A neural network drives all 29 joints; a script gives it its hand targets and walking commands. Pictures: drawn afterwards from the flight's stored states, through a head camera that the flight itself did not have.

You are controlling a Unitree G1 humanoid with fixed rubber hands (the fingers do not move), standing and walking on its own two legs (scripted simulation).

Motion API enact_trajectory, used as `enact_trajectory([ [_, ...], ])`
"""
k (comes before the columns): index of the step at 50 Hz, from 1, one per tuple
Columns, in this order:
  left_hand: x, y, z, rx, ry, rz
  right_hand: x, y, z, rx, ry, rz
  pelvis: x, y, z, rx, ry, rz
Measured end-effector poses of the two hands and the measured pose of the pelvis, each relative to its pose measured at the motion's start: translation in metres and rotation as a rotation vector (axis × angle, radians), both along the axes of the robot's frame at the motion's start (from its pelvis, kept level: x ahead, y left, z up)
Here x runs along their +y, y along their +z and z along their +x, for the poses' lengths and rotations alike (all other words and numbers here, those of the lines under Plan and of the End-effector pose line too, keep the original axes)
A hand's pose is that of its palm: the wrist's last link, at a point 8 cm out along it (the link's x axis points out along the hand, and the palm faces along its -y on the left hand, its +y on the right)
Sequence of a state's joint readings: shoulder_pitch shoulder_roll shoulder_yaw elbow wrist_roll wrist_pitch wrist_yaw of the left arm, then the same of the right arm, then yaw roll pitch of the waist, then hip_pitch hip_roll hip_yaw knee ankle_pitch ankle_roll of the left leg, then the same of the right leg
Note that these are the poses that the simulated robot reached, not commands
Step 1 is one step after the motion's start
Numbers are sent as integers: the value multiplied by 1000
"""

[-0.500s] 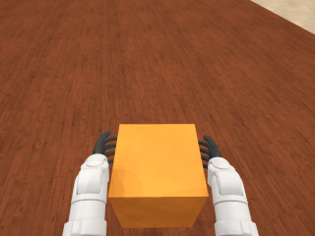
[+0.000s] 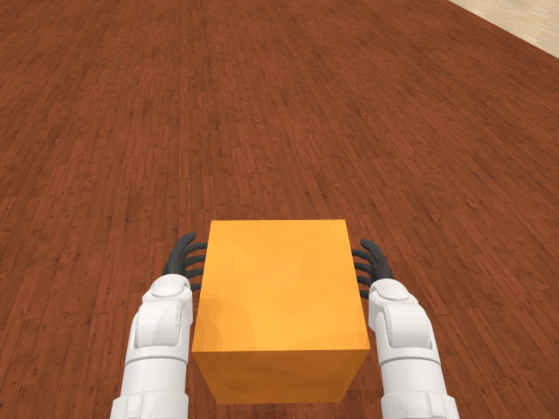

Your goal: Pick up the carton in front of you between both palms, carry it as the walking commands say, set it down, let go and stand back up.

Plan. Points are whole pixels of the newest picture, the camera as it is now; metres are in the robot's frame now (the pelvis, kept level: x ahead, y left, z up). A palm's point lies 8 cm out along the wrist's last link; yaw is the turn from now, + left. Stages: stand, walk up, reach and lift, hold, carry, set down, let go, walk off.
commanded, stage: carry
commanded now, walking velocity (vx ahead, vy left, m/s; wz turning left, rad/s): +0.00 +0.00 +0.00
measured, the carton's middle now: (278, 315) +0.29 +0.00 -0.05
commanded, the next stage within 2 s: hold in 0.12 s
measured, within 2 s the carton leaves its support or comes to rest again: neither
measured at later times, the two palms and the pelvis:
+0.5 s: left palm (199, 267) +0.31 +0.12 +0.06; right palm (406, 316) +0.24 -0.17 +0.05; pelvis -0.01 +0.04 +0.01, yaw -11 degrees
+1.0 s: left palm (166, 261) +0.32 +0.17 +0.05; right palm (363, 309) +0.26 -0.12 +0.03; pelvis -0.03 +0.10 +0.00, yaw -13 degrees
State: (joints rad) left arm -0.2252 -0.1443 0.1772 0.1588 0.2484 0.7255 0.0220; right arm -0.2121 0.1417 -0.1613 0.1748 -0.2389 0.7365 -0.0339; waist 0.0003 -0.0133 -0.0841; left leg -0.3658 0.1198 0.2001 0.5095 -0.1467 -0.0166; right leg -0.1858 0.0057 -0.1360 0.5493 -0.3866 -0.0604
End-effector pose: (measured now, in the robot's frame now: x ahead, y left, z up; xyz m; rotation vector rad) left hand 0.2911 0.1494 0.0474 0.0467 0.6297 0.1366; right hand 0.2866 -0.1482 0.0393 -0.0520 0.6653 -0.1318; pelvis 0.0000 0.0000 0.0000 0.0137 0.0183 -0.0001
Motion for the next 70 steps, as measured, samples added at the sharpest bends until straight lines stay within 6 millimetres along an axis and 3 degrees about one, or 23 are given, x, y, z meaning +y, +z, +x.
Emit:
enact_trajectory([
  [10, -2, 0, -2, 4, 2, -8, -2, 1, -2, 8, 8, -13, -2, 6, 1, -45, -45, 18],
  [17, -33, 6, 12, -2, -153, 3, -30, 6, -30, 6, -144, -3, 12, 13, -4, -84, -159, -3],
  [21, -41, 10, 21, 0, -216, 8, -33, 8, -43, 8, -211, 4, 24, 14, -7, -97, -184, -14],
  [36, 16, 8, 10, 7, -204, -44, 22, 19, -49, 15, -193, -34, 77, 14, -18, -117, -219, -24],
  [46, 21, 12, 25, 1, -172, -89, 30, 13, -40, 24, -209, -17, 96, 7, -25, -133, -229, -22],
  [51, 20, 1, 36, -4, -134, -93, 31, -12, -27, 69, -180, -34, 97, -1, -35, -97, -232, -14],
  [55, 24, -24, 43, -10, -108, -89, 35, -41, -15, 86, -143, -56, 93, -10, -44, -16, -222, -5],
  [58, 27, -53, 47, -15, -104, -72, 36, -68, -6, 83, -118, -70, 89, -19, -51, 73, -212, 0],
  [66, 29, -156, 42, -6, -57, -81, 34, -162, 6, 89, -94, -44, 73, -55, -66, 353, -192, 3],
  [70, 27, -188, 49, -37, -37, -93, 30, -193, 18, 57, -90, -21, 65, -79, -68, 477, -204, 16],
])
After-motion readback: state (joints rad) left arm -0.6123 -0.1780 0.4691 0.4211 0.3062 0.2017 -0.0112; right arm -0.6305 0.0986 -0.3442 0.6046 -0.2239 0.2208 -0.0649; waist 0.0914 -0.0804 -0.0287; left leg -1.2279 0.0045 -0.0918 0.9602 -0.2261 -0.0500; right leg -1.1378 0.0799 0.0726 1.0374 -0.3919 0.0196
